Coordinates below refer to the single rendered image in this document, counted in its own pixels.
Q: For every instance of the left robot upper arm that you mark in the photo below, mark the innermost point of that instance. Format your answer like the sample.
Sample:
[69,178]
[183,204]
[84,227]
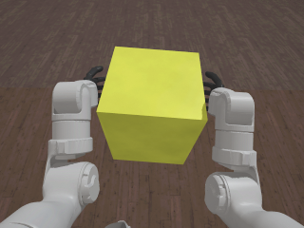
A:
[68,188]

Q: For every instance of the left robot hand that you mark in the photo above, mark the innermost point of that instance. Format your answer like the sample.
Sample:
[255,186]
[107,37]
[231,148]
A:
[89,76]

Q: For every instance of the right robot upper arm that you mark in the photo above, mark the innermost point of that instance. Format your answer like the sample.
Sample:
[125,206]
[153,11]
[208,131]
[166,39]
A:
[235,197]

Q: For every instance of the right robot hand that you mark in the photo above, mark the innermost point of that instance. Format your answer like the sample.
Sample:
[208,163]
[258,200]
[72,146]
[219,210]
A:
[217,83]

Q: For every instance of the robot left forearm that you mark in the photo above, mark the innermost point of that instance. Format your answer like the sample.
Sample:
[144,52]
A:
[71,114]

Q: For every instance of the robot right forearm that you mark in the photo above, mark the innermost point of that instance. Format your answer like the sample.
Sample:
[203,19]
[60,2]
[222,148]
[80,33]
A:
[234,114]

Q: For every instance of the carton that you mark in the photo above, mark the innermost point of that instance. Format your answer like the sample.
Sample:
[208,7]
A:
[152,107]

